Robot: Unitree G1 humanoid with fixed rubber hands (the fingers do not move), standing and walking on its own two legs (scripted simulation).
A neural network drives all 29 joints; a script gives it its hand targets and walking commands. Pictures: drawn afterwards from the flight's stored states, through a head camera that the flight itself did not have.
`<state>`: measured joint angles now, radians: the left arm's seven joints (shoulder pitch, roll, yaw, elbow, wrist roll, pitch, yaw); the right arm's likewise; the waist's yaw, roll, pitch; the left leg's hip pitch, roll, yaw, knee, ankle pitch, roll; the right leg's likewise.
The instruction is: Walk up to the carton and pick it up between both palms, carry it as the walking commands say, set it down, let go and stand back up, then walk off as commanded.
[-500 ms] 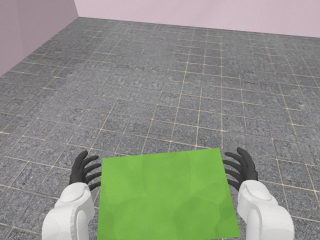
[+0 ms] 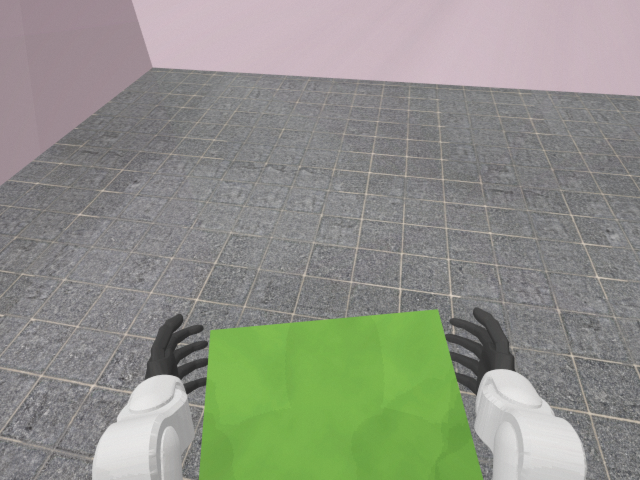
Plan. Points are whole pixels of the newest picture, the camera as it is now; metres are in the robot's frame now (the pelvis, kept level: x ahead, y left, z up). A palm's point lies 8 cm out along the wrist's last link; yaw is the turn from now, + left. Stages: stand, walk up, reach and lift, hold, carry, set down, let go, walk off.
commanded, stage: carry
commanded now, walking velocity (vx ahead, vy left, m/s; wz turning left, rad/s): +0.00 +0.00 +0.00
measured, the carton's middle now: (332, 410) +0.24 -0.01 -0.01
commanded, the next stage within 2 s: none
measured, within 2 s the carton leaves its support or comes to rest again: neither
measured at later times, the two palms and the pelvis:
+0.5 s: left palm (193, 295) +0.36 +0.17 +0.08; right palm (463, 295) +0.35 -0.18 +0.08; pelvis +0.12 +0.00 +0.00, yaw +0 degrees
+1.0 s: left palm (196, 241) +0.45 +0.19 +0.08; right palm (432, 231) +0.46 -0.17 +0.09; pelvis +0.22 +0.01 +0.00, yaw -1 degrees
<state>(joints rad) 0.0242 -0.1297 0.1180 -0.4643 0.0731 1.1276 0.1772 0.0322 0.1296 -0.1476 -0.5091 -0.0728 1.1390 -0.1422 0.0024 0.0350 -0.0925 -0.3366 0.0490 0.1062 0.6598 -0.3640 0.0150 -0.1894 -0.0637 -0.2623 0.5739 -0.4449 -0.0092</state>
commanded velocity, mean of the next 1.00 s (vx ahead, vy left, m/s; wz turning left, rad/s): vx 0.00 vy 0.00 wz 0.00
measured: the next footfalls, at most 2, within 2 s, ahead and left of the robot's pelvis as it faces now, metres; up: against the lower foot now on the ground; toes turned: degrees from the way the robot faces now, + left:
right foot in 0.46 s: +0.14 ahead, -0.09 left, +0.00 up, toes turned -10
left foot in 0.62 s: +0.13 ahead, +0.11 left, +0.00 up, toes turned +7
